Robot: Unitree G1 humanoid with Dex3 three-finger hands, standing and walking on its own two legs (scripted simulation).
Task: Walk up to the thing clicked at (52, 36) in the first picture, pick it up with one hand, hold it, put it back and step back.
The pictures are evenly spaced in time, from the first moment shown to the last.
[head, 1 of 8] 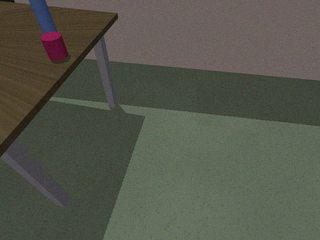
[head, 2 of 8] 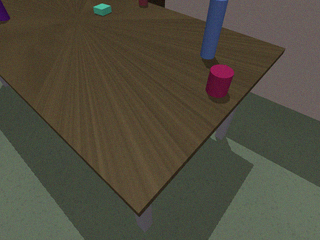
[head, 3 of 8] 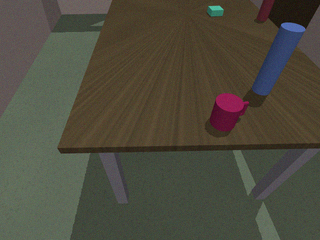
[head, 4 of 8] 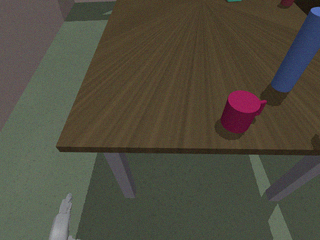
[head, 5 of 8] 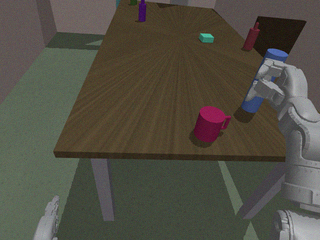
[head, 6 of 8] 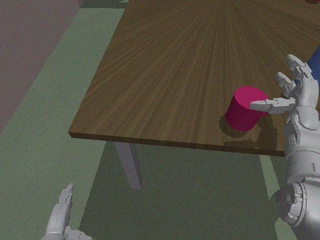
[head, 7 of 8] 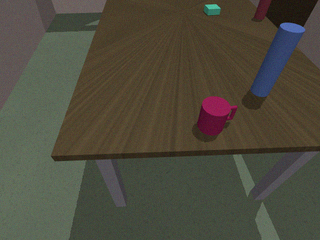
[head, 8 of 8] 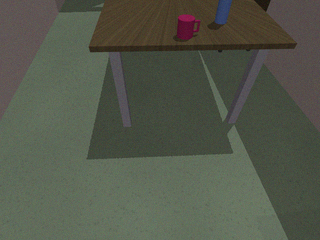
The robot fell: no
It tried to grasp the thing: yes
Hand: right
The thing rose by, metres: 0.01
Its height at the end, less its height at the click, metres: +0.00
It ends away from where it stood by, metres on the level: 0.04
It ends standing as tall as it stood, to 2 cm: yes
